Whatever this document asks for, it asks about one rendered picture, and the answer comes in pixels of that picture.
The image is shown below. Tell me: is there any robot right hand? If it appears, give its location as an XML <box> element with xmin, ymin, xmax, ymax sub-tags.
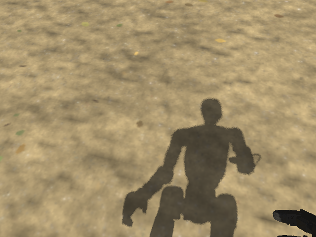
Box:
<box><xmin>273</xmin><ymin>209</ymin><xmax>316</xmax><ymax>237</ymax></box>

